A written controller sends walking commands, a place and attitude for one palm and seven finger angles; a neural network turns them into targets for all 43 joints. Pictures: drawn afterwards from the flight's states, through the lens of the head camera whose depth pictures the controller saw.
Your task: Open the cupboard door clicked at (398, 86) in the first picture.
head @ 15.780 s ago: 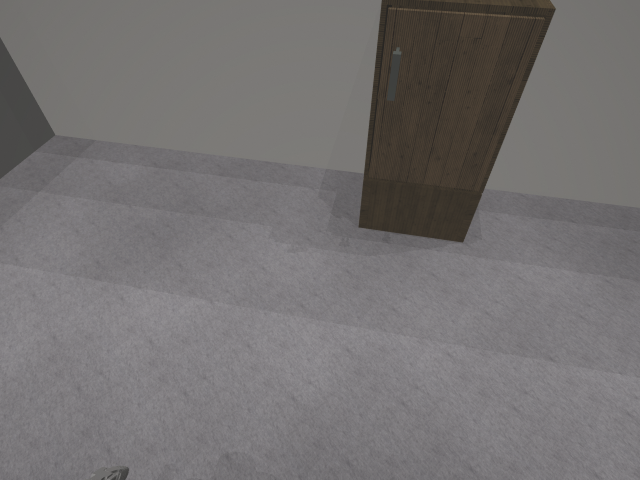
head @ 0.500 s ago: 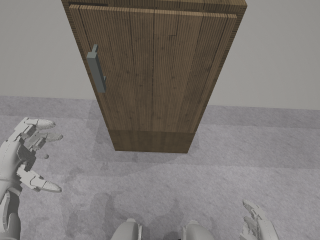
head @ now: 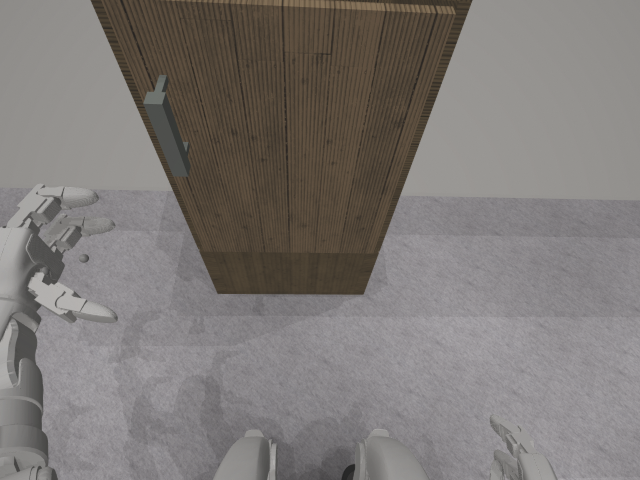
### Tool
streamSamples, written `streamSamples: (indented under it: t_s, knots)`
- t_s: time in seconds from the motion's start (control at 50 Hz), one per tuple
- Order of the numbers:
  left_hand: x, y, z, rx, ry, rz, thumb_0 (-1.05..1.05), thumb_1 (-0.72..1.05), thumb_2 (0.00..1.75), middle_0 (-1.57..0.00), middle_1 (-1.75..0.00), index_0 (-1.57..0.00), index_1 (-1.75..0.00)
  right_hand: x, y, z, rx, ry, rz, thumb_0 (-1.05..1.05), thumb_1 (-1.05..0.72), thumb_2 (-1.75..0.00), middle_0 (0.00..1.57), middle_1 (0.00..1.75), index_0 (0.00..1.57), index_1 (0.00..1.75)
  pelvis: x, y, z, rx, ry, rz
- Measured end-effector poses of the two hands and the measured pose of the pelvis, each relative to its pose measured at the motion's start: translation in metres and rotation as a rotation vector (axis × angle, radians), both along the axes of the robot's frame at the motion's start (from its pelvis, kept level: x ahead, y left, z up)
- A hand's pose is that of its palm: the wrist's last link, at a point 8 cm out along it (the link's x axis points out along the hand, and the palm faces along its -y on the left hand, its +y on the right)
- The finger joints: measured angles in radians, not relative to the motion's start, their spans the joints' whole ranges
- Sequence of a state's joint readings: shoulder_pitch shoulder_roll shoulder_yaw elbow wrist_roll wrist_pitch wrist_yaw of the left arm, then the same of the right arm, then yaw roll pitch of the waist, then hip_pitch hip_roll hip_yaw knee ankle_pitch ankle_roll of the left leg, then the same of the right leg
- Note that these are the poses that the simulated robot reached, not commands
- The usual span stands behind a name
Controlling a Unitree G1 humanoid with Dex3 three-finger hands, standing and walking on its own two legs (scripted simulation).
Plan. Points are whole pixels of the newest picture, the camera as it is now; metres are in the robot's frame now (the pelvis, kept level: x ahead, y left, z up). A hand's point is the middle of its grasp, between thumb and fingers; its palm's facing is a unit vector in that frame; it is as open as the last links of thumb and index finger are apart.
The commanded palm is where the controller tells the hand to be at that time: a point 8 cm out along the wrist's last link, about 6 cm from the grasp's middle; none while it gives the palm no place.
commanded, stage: move the hooked fingers beside the handle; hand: left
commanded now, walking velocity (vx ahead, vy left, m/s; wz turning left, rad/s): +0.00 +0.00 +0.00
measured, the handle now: (172, 128) +0.58 +0.24 +0.04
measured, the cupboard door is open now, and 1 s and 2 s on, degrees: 0 0 0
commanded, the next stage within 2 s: slide the fingers in behind the handle in 1.96 s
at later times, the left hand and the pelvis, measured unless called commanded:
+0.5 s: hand (90, 207) +0.43 +0.31 +0.05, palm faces +0.03 -1.00 -0.02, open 14.0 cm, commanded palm +0.42 +0.35 +0.05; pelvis +0.00 +0.01 -0.01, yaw -1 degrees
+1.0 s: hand (109, 160) +0.51 +0.31 +0.04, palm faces +0.03 -1.00 -0.02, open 14.0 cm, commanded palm +0.51 +0.34 +0.04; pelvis +0.00 +0.03 -0.02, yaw -3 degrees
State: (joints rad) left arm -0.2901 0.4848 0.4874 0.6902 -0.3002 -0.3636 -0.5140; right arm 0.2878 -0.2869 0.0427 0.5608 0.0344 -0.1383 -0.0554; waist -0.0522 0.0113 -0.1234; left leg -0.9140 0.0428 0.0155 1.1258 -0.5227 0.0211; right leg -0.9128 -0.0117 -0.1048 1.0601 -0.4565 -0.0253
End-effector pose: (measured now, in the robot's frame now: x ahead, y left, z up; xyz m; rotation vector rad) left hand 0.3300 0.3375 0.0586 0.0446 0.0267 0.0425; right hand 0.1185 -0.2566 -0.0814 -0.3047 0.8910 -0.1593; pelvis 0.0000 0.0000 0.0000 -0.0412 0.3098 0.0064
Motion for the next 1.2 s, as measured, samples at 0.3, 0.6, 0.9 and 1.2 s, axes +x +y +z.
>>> streamSamples:
  t_s: [0.3,0.6,0.9,1.2]
  knots:
    - [0.042,0.014,-0.006,-0.016,-0.008,-0.004,-0.01,-0.50,0.30,-0.30,-1.20,-0.30,-1.20,-0.047,-0.011,-0.009,-0.044,0.176,-0.073,0.01,-0.91,-0.90,0.21,0.30,0.20,0.30,-0.001,0.005,-0.005,-0.010,0.040,-0.010]
    - [0.094,0.024,-0.012,-0.033,0.001,-0.018,-0.01,-0.50,0.30,-0.30,-1.20,-0.30,-1.20,-0.076,0.001,-0.017,-0.062,0.302,-0.113,0.01,-0.91,-0.90,0.21,0.30,0.21,0.30,-0.005,0.017,-0.015,-0.030,0.094,-0.016]
    - [0.145,0.025,-0.014,-0.030,0.006,-0.013,-0.01,-0.50,0.30,-0.30,-1.20,-0.30,-1.20,-0.114,0.012,-0.020,-0.075,0.451,-0.169,0.01,-0.91,-0.90,0.21,0.30,0.21,0.30,-0.004,0.026,-0.021,-0.050,0.147,-0.019]
    - [0.191,0.027,-0.016,-0.028,0.025,-0.007,-0.01,-0.50,0.30,-0.30,-1.20,-0.30,-1.20,-0.140,0.018,-0.019,-0.088,0.563,-0.213,0.01,-0.91,-0.90,0.21,0.30,0.21,0.30,0.000,0.028,-0.029,-0.070,0.206,-0.021]
